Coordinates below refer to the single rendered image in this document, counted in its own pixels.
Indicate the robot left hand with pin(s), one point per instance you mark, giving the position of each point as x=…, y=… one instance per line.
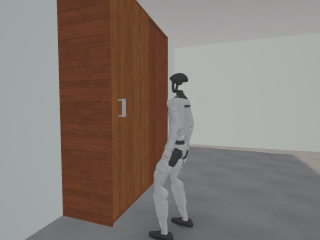
x=163, y=167

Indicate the robot right upper arm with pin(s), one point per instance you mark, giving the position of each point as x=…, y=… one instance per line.
x=191, y=120

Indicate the robot left shin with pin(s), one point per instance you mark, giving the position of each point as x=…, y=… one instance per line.
x=161, y=208

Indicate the robot left forearm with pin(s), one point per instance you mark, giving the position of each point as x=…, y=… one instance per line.
x=169, y=147

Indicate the robot right hand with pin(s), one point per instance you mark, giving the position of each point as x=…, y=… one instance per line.
x=184, y=160

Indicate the wardrobe door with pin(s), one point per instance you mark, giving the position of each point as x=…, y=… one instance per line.
x=156, y=78
x=129, y=38

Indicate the robot left upper arm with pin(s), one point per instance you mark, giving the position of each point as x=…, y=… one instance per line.
x=173, y=106

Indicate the robot head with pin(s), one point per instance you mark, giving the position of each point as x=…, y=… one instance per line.
x=178, y=79

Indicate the robot right forearm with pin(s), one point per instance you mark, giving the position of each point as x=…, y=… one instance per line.
x=188, y=136

